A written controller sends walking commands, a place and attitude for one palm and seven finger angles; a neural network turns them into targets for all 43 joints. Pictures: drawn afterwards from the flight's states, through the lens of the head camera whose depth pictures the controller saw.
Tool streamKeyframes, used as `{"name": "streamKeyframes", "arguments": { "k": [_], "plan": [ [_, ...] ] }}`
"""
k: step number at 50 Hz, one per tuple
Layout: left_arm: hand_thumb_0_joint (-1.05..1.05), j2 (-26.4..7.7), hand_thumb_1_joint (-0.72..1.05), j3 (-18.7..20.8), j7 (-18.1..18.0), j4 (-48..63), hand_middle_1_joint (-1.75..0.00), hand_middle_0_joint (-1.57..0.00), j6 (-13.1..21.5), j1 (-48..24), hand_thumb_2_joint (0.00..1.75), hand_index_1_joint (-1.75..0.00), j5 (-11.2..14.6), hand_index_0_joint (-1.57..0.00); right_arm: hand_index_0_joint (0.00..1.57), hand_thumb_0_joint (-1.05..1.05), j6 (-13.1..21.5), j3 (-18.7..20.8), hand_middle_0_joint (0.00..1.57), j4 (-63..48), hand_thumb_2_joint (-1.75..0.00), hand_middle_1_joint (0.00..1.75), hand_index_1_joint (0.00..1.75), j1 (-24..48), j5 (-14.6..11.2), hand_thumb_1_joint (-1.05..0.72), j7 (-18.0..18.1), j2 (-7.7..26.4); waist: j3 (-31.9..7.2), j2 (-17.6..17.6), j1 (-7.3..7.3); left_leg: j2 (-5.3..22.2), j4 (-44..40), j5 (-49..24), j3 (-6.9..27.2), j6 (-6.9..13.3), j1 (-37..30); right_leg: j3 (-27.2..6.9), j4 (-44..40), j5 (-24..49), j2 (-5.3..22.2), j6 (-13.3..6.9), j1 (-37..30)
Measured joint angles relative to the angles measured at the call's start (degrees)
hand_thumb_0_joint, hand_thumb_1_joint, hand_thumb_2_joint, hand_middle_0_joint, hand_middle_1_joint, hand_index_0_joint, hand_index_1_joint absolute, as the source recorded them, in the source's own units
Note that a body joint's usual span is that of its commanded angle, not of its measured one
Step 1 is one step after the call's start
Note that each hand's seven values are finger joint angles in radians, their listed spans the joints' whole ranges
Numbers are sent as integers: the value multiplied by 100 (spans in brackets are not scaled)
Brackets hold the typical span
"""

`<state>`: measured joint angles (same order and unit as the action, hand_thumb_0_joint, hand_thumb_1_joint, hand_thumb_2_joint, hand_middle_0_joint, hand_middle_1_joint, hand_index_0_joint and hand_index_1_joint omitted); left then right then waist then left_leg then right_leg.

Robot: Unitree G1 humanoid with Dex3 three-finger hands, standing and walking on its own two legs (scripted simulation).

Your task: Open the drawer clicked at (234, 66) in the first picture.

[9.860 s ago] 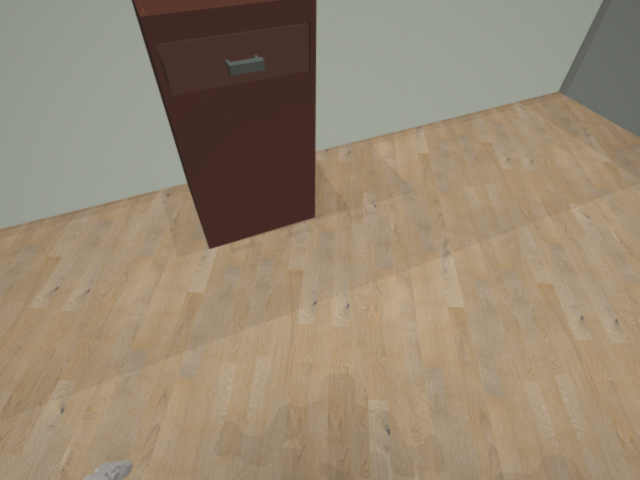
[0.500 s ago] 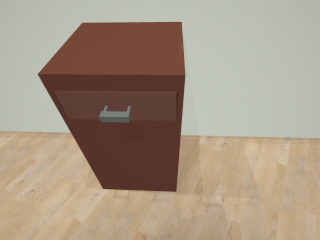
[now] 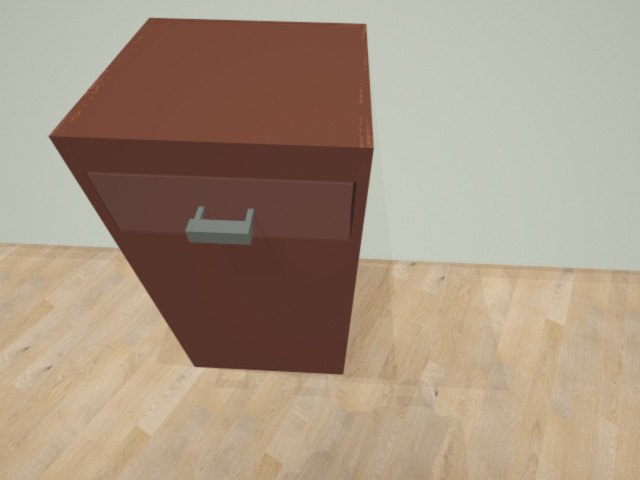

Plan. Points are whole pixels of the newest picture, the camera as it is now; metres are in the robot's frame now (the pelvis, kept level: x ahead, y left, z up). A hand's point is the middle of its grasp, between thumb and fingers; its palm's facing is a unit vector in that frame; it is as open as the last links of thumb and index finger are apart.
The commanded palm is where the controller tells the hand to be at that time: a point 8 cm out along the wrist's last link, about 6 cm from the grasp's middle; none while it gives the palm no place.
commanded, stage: look again from close up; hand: left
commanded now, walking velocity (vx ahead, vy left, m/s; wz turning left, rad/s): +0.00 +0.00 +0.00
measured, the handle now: (222, 222) +0.51 +0.20 -0.02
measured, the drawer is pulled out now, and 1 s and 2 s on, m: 0.00 0.00 0.00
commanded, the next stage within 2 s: raise the hand with hooked fingers in 0.28 s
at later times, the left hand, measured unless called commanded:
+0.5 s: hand out of the picture +0.12 +0.20 -0.11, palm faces -0.02 -0.89 -0.46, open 7.4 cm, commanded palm +0.12 +0.22 -0.05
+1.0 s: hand (140, 437) +0.17 +0.23 -0.02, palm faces +0.16 -0.05 -0.99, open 9.7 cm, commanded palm +0.16 +0.22 +0.02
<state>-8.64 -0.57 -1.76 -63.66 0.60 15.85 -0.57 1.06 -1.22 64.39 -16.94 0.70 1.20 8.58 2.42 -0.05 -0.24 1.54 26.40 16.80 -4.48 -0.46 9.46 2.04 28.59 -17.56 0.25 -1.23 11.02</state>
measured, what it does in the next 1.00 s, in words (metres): lowers itself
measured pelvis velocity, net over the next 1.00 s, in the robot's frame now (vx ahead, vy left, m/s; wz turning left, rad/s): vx -0.06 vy -0.02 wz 0.04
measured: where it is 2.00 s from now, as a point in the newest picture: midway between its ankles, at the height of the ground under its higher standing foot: outside the picture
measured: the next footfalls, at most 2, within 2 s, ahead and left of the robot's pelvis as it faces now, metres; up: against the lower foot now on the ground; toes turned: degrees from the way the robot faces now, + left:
none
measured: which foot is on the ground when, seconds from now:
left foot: down 0.00-1.00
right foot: down 0.00-1.00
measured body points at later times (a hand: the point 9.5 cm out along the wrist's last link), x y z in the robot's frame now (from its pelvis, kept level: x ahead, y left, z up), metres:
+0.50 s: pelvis +0.01 +0.00 +0.00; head +0.03 -0.02 +0.44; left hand +0.12 +0.25 -0.08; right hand +0.07 -0.24 -0.15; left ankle -0.03 +0.12 -0.74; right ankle -0.02 -0.10 -0.74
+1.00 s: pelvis -0.06 -0.02 -0.05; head -0.02 -0.05 +0.40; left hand +0.16 +0.22 +0.03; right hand +0.20 -0.22 -0.14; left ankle -0.03 +0.12 -0.74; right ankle -0.03 -0.10 -0.74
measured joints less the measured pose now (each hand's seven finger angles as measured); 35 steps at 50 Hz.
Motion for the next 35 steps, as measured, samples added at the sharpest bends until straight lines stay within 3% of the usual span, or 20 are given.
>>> {"name": "streamKeyframes", "arguments": {
  "k": [20, 21, 23, 25, 26, 28, 30, 33, 35],
  "plan": [
    [1, -29, 91, 58, -80, -39, -30, -20, 67, -47, 90, -30, -28, -20, 20, 0, -6, 79, 20, -19, -90, 30, 30, 305, -6, -92, 65, 77, -100, -20, 50, 61, 116, 164, 41, -40, -71, 56, -94, -130, -52, -3, -195],
    [1, -74, 92, -51, -133, 832, -30, -20, -295, 203, 90, -30, -227, -20, 20, 0, 41, 49, 20, -264, -90, 30, 30, 214, -89, -92, 94, 115, -71, 0, 110, 81, 193, 194, 13, -16, -21, 20, -60, -118, -73, -1, -137],
    [3, -271, 92, -208, -383, 2747, -31, -21, -377, 691, 90, -31, -525, -20, 20, 1, 631, 83, 20, -720, -90, 30, 30, -20, -187, -92, 281, 184, -58, 19, 224, 19, 69, 212, -57, -7, -39, -51, 214, -163, -14, -19, 65],
    [3, -432, 91, -292, -764, 4065, -32, -21, -434, 781, 89, -32, -786, -21, 20, 1, 1074, 168, 20, -1042, -90, 30, 30, -68, -285, -92, 393, 265, -158, 65, 176, -132, 88, 132, -29, 12, 111, -17, 476, -281, 148, -1, 286],
    [3, -494, 90, -324, -890, 4587, -32, -21, -475, 722, 89, -32, -1057, -20, 20, 1, 1189, 197, 20, -1226, -90, 30, 30, -34, -266, -92, 396, 330, -228, 125, 136, -179, 161, 115, -1, 25, 243, 4, 532, -339, 201, 18, 386],
    [3, -594, 87, -362, -1127, 5320, -34, -21, -448, 483, 88, -34, -1823, -20, 20, 1, 1225, 229, 20, -1599, -90, 30, 30, 156, -132, -92, 333, 488, -423, 306, 60, -179, 412, 144, 35, 42, 618, 36, 686, -358, 214, 37, 705],
    [2, -674, 84, -363, -1360, 5728, -36, -21, -377, 206, 86, -36, -2751, -20, 20, 1, 1059, 273, 20, -1980, -90, 30, 30, 423, 0, -91, 197, 581, -633, 401, 39, -147, 656, 183, 5, 42, 1001, -1, 906, -348, 193, 18, 1100],
    [2, -655, 78, -413, -1621, 5985, -39, -20, -211, 35, 84, -39, -4090, -20, 20, 1, 608, 350, 20, -2479, -90, 30, 30, 840, 120, -91, -75, 585, -847, 301, 147, -72, 965, 246, -137, -1, 1490, -158, 1289, -376, 122, -39, 1697],
    [1, -592, 73, -529, -1691, 6066, -42, -21, -45, 136, 82, -42, -4815, -20, 20, 1, 301, 368, 20, -2775, -90, 30, 30, 1037, 131, -91, -232, 586, -891, 134, 269, -28, 1138, 268, -217, -35, 1743, -243, 1517, -397, 80, -83, 2015]
  ]
}}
